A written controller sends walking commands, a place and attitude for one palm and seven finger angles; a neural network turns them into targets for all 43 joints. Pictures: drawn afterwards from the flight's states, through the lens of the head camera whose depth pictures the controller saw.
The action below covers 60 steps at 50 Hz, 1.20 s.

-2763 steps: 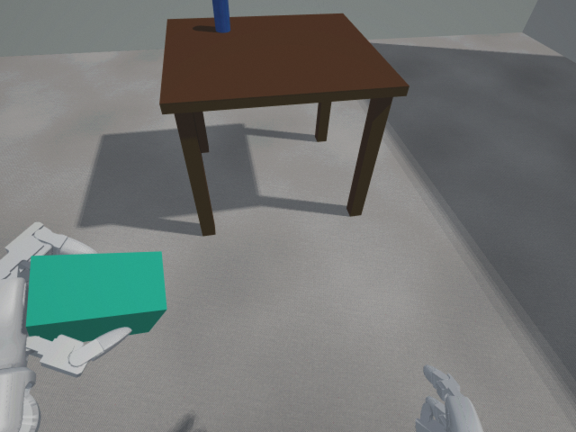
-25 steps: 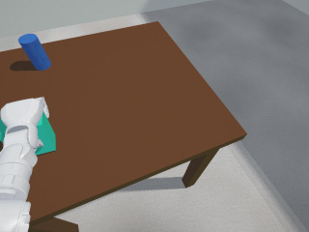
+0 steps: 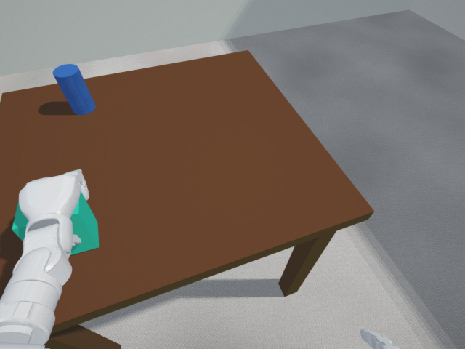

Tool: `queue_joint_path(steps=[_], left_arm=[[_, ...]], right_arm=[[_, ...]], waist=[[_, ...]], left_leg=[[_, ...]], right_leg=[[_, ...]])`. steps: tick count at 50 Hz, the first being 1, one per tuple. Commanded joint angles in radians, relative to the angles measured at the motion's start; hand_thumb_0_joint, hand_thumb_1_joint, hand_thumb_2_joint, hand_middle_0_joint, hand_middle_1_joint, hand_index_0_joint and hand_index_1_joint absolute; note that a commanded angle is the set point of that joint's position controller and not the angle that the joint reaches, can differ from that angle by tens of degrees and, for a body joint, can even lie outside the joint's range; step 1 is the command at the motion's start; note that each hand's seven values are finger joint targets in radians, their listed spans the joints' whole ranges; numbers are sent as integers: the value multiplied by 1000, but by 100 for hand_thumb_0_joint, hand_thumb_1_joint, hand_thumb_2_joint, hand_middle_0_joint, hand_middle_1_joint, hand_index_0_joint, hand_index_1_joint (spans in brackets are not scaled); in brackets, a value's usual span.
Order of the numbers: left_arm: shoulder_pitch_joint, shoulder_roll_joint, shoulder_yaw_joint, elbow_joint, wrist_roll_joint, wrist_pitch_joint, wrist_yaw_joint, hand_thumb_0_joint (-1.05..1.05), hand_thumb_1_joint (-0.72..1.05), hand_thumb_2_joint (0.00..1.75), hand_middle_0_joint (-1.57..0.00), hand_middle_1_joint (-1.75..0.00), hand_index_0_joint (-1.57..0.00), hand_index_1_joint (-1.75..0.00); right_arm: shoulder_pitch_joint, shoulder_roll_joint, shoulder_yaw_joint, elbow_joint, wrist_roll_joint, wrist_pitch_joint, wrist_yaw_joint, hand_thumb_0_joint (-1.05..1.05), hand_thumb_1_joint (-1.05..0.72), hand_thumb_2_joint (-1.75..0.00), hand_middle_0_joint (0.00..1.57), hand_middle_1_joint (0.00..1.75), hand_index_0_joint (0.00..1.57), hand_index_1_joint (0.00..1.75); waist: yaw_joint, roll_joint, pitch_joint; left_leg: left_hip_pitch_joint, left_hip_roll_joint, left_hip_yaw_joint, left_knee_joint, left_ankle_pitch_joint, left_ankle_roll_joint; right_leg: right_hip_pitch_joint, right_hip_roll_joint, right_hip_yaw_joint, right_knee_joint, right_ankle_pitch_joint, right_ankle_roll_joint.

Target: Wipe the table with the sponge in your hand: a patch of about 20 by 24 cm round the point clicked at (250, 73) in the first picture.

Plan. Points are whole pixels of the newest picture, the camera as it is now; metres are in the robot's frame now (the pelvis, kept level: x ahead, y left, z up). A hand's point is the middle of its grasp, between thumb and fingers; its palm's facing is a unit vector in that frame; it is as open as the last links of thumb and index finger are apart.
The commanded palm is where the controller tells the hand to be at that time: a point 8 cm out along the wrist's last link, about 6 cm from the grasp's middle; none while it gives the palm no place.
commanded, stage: wipe back along the first lane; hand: left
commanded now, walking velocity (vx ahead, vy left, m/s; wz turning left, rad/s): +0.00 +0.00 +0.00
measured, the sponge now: (64, 231) +0.32 +0.36 -0.03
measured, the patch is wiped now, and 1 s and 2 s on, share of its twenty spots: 1.00 1.00 1.00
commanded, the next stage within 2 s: lift the sponge slowly off the table in 0.70 s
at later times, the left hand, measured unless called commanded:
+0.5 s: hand (66, 233) +0.30 +0.32 +0.02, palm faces -0.06 -0.03 -1.00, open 10.6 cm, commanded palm +0.25 +0.30 +0.05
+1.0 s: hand (67, 251) +0.26 +0.30 +0.02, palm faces -0.06 -0.07 -1.00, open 10.6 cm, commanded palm +0.23 +0.29 +0.06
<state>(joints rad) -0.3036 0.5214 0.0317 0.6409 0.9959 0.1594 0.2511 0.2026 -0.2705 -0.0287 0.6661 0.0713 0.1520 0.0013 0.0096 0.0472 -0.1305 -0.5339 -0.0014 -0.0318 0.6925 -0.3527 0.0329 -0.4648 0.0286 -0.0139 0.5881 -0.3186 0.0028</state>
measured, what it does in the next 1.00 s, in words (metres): stands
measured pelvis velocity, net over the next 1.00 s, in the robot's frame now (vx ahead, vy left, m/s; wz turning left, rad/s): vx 0.01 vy -0.01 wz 0.01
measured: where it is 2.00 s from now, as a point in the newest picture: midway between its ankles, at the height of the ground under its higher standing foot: outside the picture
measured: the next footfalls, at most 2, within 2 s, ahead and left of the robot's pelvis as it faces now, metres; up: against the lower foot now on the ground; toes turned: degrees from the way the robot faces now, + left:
none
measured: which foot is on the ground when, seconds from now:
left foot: down 0.00-1.00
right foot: down 0.00-1.00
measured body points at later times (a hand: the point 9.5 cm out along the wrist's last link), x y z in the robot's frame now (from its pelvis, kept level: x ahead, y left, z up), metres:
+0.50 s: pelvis +0.01 -0.01 +0.00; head +0.04 -0.02 +0.45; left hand +0.29 +0.32 +0.07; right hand +0.17 -0.25 -0.11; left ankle -0.01 +0.09 -0.72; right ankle -0.02 -0.13 -0.72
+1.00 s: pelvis +0.01 -0.01 +0.01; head +0.02 -0.02 +0.46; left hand +0.26 +0.30 +0.07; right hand +0.21 -0.24 -0.09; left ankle -0.01 +0.09 -0.72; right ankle -0.02 -0.13 -0.72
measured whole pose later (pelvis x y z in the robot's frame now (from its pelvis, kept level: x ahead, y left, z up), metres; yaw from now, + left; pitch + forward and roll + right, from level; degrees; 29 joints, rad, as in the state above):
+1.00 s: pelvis +0.01 -0.01 +0.01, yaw +1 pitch +6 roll -2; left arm 0.02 0.44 -0.02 0.27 0.97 0.25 0.21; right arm 0.11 -0.25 0.00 0.65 0.06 0.11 -0.02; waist 0.07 0.06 -0.09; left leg -0.39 -0.01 -0.03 0.63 -0.34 0.02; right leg -0.34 0.02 -0.02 0.56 -0.33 -0.01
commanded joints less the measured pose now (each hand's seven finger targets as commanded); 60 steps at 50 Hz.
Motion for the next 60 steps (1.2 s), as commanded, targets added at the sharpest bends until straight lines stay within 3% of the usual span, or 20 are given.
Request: queue_joint_path(steps=[1,2,3,7,10,12,15,17,20,22,30,32,36,40,42,45,47,50,52,60], left_arm=[[-6,130,6,-76,-8,15,-41,0,10,130,-120,-160,-120,-160],[-11,168,47,-83,-12,13,-43,0,10,130,-120,-160,-120,-160],[-18,115,-12,-91,-10,17,-45,0,10,130,-120,-160,-120,-160],[10,142,29,-120,-11,25,-46,0,10,130,-120,-160,-120,-160],[39,95,-17,-145,-19,27,-50,0,10,130,-120,-160,-120,-160],[62,141,39,-163,-21,23,-50,0,10,130,-120,-160,-120,-160],[101,66,-27,-198,-27,30,-51,0,10,130,-120,-160,-120,-160],[120,95,10,-218,-33,36,-52,0,10,130,-120,-160,-120,-160],[149,54,-26,-237,-36,43,-50,0,10,130,-120,-160,-120,-160],[183,104,31,-253,-41,40,-49,0,10,130,-120,-160,-120,-160],[301,-14,-64,-354,-47,60,-47,0,10,130,-120,-160,-120,-160],[298,28,-22,-377,-50,68,-44,0,10,130,-120,-160,-120,-160],[339,13,-35,-381,-55,81,-43,0,10,130,-120,-160,-120,-160],[310,10,-43,-404,-50,91,-43,0,10,130,-120,-160,-120,-160],[270,80,17,-439,-40,93,-42,0,10,130,-120,-160,-120,-160],[269,43,-26,-454,-36,92,-47,0,10,130,-120,-160,-120,-160],[257,108,39,-464,-38,88,-47,0,10,130,-120,-160,-120,-160],[253,77,5,-488,-38,78,-53,0,10,130,-120,-160,-120,-160],[230,135,60,-508,-34,71,-53,0,10,130,-120,-160,-120,-160],[191,98,18,-595,-32,52,-43,0,10,130,-120,-160,-120,-160]], right_arm=[[-52,-140,-41,-123,-1,-39,-12,0,-90,-90,20,30,20,30],[-64,-142,-38,-120,-1,-40,-16,0,-90,-90,20,30,20,30],[-60,-138,-37,-122,-3,-39,-17,0,-90,-90,20,30,20,30],[-79,-137,-37,-126,-2,-47,-21,0,-90,-90,20,30,20,30],[-80,-132,-34,-134,-4,-52,-21,0,-90,-90,20,30,20,30],[-95,-135,-32,-132,-5,-55,-24,0,-90,-90,20,30,20,30],[-97,-126,-33,-142,-4,-60,-20,0,-90,-90,20,30,20,30],[-117,-128,-31,-142,-3,-63,-22,0,-90,-90,20,30,20,30],[-111,-123,-32,-147,-5,-69,-22,0,-90,-90,20,30,20,30],[-125,-127,-32,-141,-4,-71,-23,0,-90,-90,20,30,20,30],[-152,-111,-33,-165,-5,-87,-11,0,-90,-90,20,30,20,30],[-168,-114,-30,-161,-4,-87,-14,0,-90,-90,20,30,20,30],[-167,-111,-27,-163,-4,-89,-19,0,-90,-90,20,30,20,30],[-180,-108,-23,-163,-6,-87,-25,0,-90,-90,20,30,20,30],[-197,-114,-22,-160,-7,-85,-29,0,-90,-90,20,30,20,30],[-193,-104,-21,-164,-9,-90,-33,0,-90,-90,20,30,20,30],[-202,-108,-19,-157,-11,-88,-36,0,-90,-90,20,30,20,30],[-199,-101,-20,-162,-14,-92,-39,0,-90,-90,20,30,20,30],[-211,-107,-19,-154,-15,-91,-40,0,-90,-90,20,30,20,30],[-213,-99,-28,-158,-20,-106,-41,0,-90,-90,20,30,20,30]], waist=[[16,-34,-175],[27,-31,-175],[10,-18,-158],[29,-35,-158],[19,-34,-155],[38,-35,-167],[25,-34,-148],[42,-44,-155],[33,-50,-147],[51,-59,-161],[49,-43,-122],[58,-52,-132],[54,-100,-112],[52,-71,-89],[66,-48,-108],[57,-29,-118],[71,-30,-119],[61,-28,-130],[73,-3,-133],[57,19,-122]], left_leg=[[162,-12,-9,-80,349,13],[159,-11,-19,-86,355,11],[166,-12,-13,-84,338,11],[171,-13,-22,-91,336,11],[170,-17,-12,-87,321,12],[170,-15,-17,-91,344,10],[182,-17,-10,-85,344,12],[184,-18,-14,-94,350,11],[188,-19,-8,-88,353,12],[192,-19,-14,-92,378,10],[213,-15,-13,-93,398,8],[216,-16,-19,-103,390,6],[202,-21,-11,-107,363,6],[207,-23,-5,-116,335,8],[219,-25,-14,-124,346,8],[239,-28,-6,-119,361,11],[240,-28,-15,-131,352,10],[254,-30,-7,-127,362,14],[264,-30,-17,-136,373,11],[297,-20,-22,-144,368,15]], right_leg=[[103,32,-26,-50,305,-73],[109,34,-17,-49,302,-78],[95,35,-28,-44,282,-74],[102,36,-19,-55,278,-79],[110,35,-25,-53,290,-74],[132,34,-13,-51,314,-79],[121,34,-24,-51,320,-74],[139,34,-13,-57,331,-76],[139,32,-20,-53,347,-72],[167,31,-6,-54,380,-76],[152,32,-23,-50,376,-72],[166,33,-10,-54,376,-75],[182,28,-13,-57,388,-68],[174,28,-10,-65,354,-69],[192,28,7,-70,359,-75],[199,25,-5,-69,375,-72],[213,28,9,-79,363,-76],[224,24,-2,-79,386,-71],[231,26,14,-86,382,-78],[210,28,-7,-92,333,-75]])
